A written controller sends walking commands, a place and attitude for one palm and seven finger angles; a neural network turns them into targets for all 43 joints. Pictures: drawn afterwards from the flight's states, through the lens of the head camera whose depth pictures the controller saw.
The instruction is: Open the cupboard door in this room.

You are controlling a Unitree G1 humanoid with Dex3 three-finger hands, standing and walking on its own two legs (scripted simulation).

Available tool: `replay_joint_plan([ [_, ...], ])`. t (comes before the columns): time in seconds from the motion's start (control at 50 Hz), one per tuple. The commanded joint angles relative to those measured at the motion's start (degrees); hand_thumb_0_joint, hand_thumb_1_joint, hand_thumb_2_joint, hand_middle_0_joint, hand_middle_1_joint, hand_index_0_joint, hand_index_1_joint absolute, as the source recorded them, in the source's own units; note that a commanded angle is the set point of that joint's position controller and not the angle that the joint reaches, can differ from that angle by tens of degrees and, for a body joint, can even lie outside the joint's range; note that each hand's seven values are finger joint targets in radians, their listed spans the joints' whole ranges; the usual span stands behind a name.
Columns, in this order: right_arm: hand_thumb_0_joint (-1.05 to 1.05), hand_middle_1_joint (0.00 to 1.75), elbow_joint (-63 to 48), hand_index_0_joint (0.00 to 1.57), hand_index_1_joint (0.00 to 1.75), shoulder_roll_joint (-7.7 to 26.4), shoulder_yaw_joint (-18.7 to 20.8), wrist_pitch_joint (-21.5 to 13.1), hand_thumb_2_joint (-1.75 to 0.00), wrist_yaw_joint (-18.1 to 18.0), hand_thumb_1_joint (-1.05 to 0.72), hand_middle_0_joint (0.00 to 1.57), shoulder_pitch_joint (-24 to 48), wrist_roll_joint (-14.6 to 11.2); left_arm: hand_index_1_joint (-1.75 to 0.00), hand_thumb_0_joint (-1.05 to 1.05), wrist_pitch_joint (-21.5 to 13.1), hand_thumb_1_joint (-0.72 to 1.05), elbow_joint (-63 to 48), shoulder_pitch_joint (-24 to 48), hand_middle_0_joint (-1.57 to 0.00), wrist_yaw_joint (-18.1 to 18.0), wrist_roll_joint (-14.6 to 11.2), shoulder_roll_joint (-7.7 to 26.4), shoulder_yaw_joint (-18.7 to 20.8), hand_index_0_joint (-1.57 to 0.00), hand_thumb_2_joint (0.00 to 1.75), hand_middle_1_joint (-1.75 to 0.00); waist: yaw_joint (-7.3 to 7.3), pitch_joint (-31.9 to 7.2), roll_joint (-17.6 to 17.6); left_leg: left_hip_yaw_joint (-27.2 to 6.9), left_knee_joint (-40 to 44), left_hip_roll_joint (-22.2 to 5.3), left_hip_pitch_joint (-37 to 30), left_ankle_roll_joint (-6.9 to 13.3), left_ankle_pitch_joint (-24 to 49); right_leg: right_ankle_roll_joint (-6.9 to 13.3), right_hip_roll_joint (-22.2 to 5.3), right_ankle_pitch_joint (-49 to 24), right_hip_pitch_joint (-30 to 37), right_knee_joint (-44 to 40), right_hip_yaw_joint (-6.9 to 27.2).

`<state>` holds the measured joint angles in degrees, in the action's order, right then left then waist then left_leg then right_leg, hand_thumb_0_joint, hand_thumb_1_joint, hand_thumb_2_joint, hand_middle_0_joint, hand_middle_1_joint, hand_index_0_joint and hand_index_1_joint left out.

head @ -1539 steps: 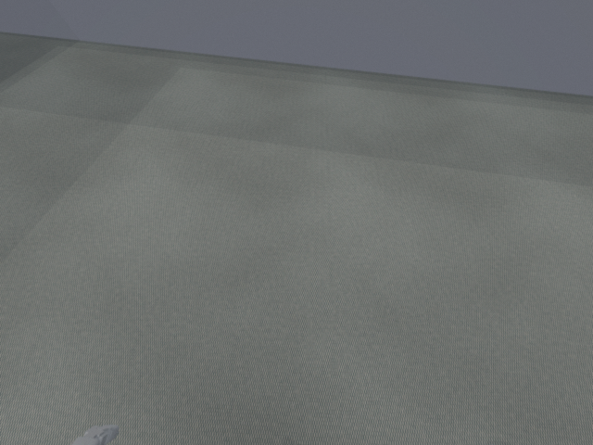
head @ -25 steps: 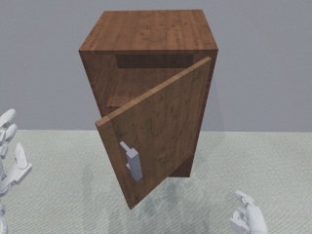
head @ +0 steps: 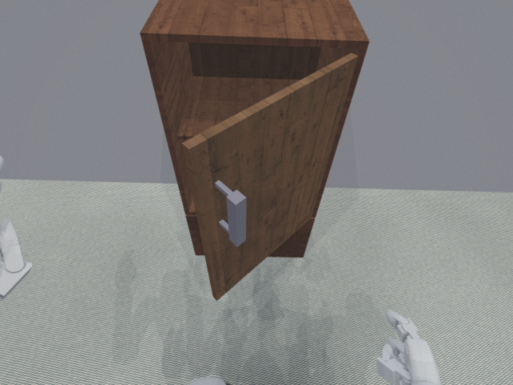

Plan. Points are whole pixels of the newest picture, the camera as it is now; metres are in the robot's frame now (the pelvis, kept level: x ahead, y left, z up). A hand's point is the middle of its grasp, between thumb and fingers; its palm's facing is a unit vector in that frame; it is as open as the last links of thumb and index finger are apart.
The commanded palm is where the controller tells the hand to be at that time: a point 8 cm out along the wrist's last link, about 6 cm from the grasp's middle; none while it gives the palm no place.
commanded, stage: step back with the hand held close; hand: left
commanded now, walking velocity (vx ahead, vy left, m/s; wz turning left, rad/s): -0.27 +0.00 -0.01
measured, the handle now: (229, 213) +0.41 +0.08 +0.00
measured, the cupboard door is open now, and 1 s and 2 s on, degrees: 44 44 44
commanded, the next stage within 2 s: stop stepping back and stand still in 0.42 s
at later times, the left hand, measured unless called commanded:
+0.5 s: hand out of the picture +0.07 +0.27 +0.19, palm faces +0.48 -0.76 -0.44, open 7.4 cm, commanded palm +0.02 +0.30 +0.19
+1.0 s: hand out of the picture -0.02 +0.26 +0.18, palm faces +0.33 -0.80 -0.51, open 7.4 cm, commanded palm -0.06 +0.31 +0.19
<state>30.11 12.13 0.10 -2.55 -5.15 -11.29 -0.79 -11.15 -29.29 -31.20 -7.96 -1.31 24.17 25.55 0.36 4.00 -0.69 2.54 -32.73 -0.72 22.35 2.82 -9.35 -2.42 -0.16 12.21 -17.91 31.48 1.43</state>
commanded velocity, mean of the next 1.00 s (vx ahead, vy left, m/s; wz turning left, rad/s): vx -0.06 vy -0.01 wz -0.03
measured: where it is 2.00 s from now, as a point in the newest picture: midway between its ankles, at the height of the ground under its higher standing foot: outside the picture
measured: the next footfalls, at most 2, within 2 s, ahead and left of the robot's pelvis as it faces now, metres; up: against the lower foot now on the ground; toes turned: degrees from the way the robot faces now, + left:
right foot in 0.48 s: -0.16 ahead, -0.12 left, +0.00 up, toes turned +1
left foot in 0.68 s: -0.06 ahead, +0.11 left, +0.00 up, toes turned -1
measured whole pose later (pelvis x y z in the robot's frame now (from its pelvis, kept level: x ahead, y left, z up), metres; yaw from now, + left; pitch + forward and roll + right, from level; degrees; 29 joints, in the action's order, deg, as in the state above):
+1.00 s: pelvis -0.23 +0.02 +0.01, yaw -5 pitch +0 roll +0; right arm 36.7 11.7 -0.1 -6.0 -4.2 -13.8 1.3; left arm -9.9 -31.0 -34.2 -8.7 -2.1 25.6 24.2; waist -0.1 -0.5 0.1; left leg 2.5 -41.6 -0.4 27.9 -0.3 -17.5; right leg 5.5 3.9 16.2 -9.2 26.0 -3.9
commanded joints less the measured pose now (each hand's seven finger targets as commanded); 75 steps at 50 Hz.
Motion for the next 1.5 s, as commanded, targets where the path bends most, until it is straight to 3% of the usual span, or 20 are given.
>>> replay_joint_plan([
  [0.0,0.0,0.3,-8.1,0.2,0.3,8.6,3.7,-4.8,-0.9,-0.3,-0.9,0.2,5.7,0.4,-0.3,0.0,-4.8,0.9,-10.9,2.5,-0.2,-1.4,0.5,8.7,7.8,-0.2,0.9,-0.3,-0.78,-7.2,-6.7,-8.4,14.9,-8.2,18.8,2.6,-31.3,1.3,2.4,1.2,17.0,3.9,1.6],
  [0.12,0.0,0.3,-3.6,0.2,0.3,6.4,3.0,-4.7,-0.9,0.4,-0.9,0.2,2.9,1.2,-0.3,0.0,-4.5,0.9,-12.8,5.9,-0.2,-2.8,-0.5,8.4,4.0,-0.2,0.9,-0.3,1.12,-7.7,9.0,-1.3,-10.1,1.6,-10.8,-3.3,-13.1,7.6,-9.9,14.9,-16.3,-15.9,11.5],
  [0.18,0.0,0.3,-4.3,0.2,0.3,7.7,2.9,-4.4,-0.9,-0.4,-0.9,0.2,4.4,0.9,-0.3,0.0,-5.0,0.9,-14.3,8.3,-0.2,-3.3,-0.5,10.3,5.4,-0.2,0.9,-0.3,1.03,-4.7,-0.7,-7.6,3.1,-2.7,-6.0,-1.5,-20.8,3.6,-3.8,18.9,-15.6,-9.1,5.2],
  [0.24,0.0,0.3,-5.2,0.2,0.3,6.8,3.5,-6.2,-0.9,-0.7,-0.9,0.2,5.8,1.8,-0.3,0.0,-5.5,0.9,-16.5,8.7,-0.2,-3.1,0.1,11.6,9.3,-0.2,0.9,-0.3,-0.33,-10.2,-18.8,-28.6,30.5,-19.4,17.9,5.8,-39.2,1.0,7.4,14.5,7.5,35.8,-0.9],
  [0.28,0.0,0.3,-3.4,0.2,0.3,6.6,4.9,-7.5,-0.9,1.0,-0.9,0.2,6.0,1.7,-0.3,0.0,-6.1,0.9,-15.4,5.8,-0.2,-3.0,-0.6,11.7,9.9,-0.2,0.9,-0.3,-1.2,-13.0,-10.4,-18.8,22.6,-16.6,5.0,4.8,-23.8,2.0,6.1,16.6,-0.6,39.0,0.3],
  [0.4,0.0,0.3,-2.0,0.2,0.3,5.7,3.8,-7.8,-0.9,2.6,-0.9,0.2,6.8,1.1,-0.3,0.0,-4.8,0.9,-12.7,0.7,-0.2,-2.6,-3.8,10.2,6.9,-0.2,0.9,-0.3,-1.06,-11.8,-15.1,-6.7,23.3,-12.9,0.3,-2.5,-19.9,5.0,5.3,22.2,6.2,4.3,-6.5],
  [0.42,0.0,0.3,-1.6,0.2,0.3,5.4,3.6,-7.8,-0.9,2.7,-0.9,0.2,6.2,1.4,-0.3,0.0,-5.7,0.9,-13.5,2.5,-0.2,-2.0,-4.1,10.2,6.1,-0.2,0.9,-0.3,-1.02,-11.9,-11.2,-5.4,17.9,-11.4,-2.4,-4.8,-16.8,6.5,2.2,20.4,5.7,-8.5,-3.2],
  [0.46,0.0,0.3,0.0,0.2,0.3,5.2,3.5,-6.6,-0.9,2.4,-0.9,0.2,5.7,1.4,-0.3,0.0,-7.1,0.9,-14.3,6.7,-0.2,-2.2,-2.6,14.3,6.9,-0.2,0.9,-0.3,-0.83,-8.2,10.8,-1.6,-20.5,-1.2,-8.3,-7.7,-9.8,15.0,-21.5,16.5,-16.3,-27.4,30.1],
  [0.54,0.0,0.3,-1.5,0.2,0.3,4.2,1.7,-5.8,-0.9,0.6,-0.9,0.2,6.7,1.0,-0.3,0.0,-3.5,0.9,-7.8,7.7,-0.2,-1.9,-0.8,10.5,4.5,-0.2,0.9,-0.3,-0.08,-6.1,14.7,-2.2,-21.2,-0.5,3.0,-4.9,-13.6,9.8,-12.1,-31.0,0.5,-9.2,8.1],
  [0.6,0.0,0.3,-1.3,0.2,0.3,6.1,1.4,-6.4,-0.9,-1.0,-0.9,0.2,6.5,0.8,-0.3,0.0,-2.4,0.9,-8.8,10.3,-0.2,-1.7,-1.1,9.9,4.1,-0.2,0.9,-0.3,0.92,-7.3,-0.1,0.5,8.1,1.1,-11.3,-3.6,0.0,5.2,-6.4,-19.0,1.5,-4.4,3.7],
  [0.64,0.0,0.3,-2.7,0.2,0.3,7.6,2.0,-8.2,-0.9,-0.6,-0.9,0.2,4.5,0.8,-0.3,0.0,-3.4,0.9,-11.9,9.4,-0.2,-2.0,-1.2,10.4,4.7,-0.2,0.9,-0.3,-0.87,-11.9,-10.3,-13.3,14.5,-10.9,-17.8,-0.1,9.8,1.5,0.4,5.9,0.2,0.8,0.6],
  [0.7,0.0,0.3,-2.8,0.2,0.3,6.2,1.9,-9.7,-0.9,0.2,-0.9,0.2,4.8,1.8,-0.3,0.0,-3.5,0.9,-12.4,3.3,-0.2,-1.9,-1.7,11.7,7.5,-0.2,0.9,-0.3,0.02,-9.9,-18.5,-25.7,31.0,-15.2,-7.8,0.8,-32.3,1.4,3.4,15.8,0.4,13.4,1.3],
  [0.84,0.0,0.3,-3.0,0.2,0.3,6.7,2.2,-8.1,-0.9,0.6,-0.9,0.2,3.9,2.2,-0.3,0.0,-1.5,0.9,-14.5,-3.5,-0.2,-3.0,-0.9,9.1,4.7,-0.2,0.9,-0.3,0.25,-8.8,-14.1,-7.7,25.1,-8.4,-1.8,-2.0,-26.3,4.1,5.6,14.9,14.1,-4.4,-9.5],
  [0.88,0.0,0.3,-2.8,0.2,0.3,6.2,2.4,-6.6,-0.9,0.1,-0.9,0.2,3.4,2.2,-0.3,0.0,-0.8,0.9,-12.5,-2.4,-0.2,-2.7,-0.8,10.2,5.3,-0.2,0.9,-0.3,0.56,-8.4,-8.7,-3.5,14.5,-4.8,0.5,-2.7,-21.7,6.1,2.1,13.0,15.7,-12.6,-5.7],
  [0.94,0.0,0.3,-1.2,0.2,0.3,7.0,2.9,-5.2,-0.9,0.3,-0.9,0.2,2.9,2.3,-0.3,0.0,-1.6,0.9,-10.5,5.2,-0.2,-2.5,-1.4,13.4,7.7,-0.2,0.9,-0.3,0.09,-5.2,9.8,-2.1,-23.5,-0.8,9.3,-4.1,-11.4,16.6,-19.7,26.7,2.5,-24.4,23.4],
  [1.14,0.0,0.3,-0.9,0.2,0.3,6.0,2.0,-8.4,-0.9,-1.0,-0.9,0.2,3.4,1.7,-0.3,0.0,-4.4,0.9,-9.6,9.4,-0.2,-2.8,-0.3,9.8,3.6,-0.2,0.9,-0.3,-0.12,-1.9,2.1,4.0,4.6,-1.4,-9.7,-1.1,-7.3,9.8,-9.3,12.9,0.1,-11.4,5.6],
  [1.22,0.0,0.3,-0.9,0.2,0.3,6.1,2.4,-8.7,-0.9,0.1,-0.9,0.2,1.0,1.9,-0.3,0.0,-5.3,0.9,-11.4,3.0,-0.2,-2.6,-1.1,11.4,7.7,-0.2,0.9,-0.3,0.62,-8.6,-14.7,-20.6,14.0,-17.0,-18.7,6.5,10.4,2.3,0.8,14.4,-6.1,12.1,-3.4],
  [1.34,0.0,0.3,-2.0,0.2,0.3,6.5,2.1,-8.9,-0.9,1.5,-0.9,0.2,2.2,0.9,-0.3,0.0,-3.9,0.9,-9.8,-1.9,-0.2,-2.0,-0.9,9.4,7.1,-0.2,0.9,-0.3,0.32,-6.8,-6.1,-4.0,8.8,-10.0,-2.3,0.1,0.7,2.2,-0.3,-0.4,11.0,-5.7,-2.9],
  [1.4,0.0,0.3,-2.2,0.2,0.3,5.8,2.9,-7.7,-0.9,2.0,-0.9,0.2,1.9,0.4,-0.3,0.0,-2.9,0.9,-7.6,-4.4,-0.2,-1.9,-2.0,9.0,6.5,-0.2,0.9,-0.3,0.81,-7.8,7.9,0.1,-6.5,-1.4,-3.5,-3.5,-6.2,7.7,-10.7,-9.7,5.4,-15.0,15.1],
  [1.48,0.0,0.3,-1.2,0.2,0.3,4.8,1.5,-7.2,-0.9,1.2,-0.9,0.2,2.9,0.8,-0.3,0.0,-3.7,0.9,-7.3,1.3,-0.2,-2.6,-1.2,9.7,6.1,-0.2,0.9,-0.3,0.82,-9.8,6.2,-1.9,0.2,-1.4,-3.3,-2.8,-5.9,7.6,-10.3,-28.5,14.0,-7.9,7.8],
])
